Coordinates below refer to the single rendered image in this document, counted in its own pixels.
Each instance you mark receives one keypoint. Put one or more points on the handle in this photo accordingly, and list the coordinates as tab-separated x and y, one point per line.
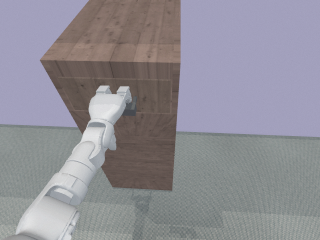
131	108

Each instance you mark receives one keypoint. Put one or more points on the robot left forearm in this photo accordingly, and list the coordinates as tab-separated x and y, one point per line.
70	184

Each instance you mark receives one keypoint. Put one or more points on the cabinet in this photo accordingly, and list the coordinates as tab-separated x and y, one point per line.
131	39

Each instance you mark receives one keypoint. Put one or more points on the drawer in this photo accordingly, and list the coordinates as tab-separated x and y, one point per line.
153	95

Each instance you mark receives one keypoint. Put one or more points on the left robot upper arm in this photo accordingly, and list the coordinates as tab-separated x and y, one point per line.
51	219

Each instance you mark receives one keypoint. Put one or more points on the left robot hand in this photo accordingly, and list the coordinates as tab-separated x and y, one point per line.
107	106

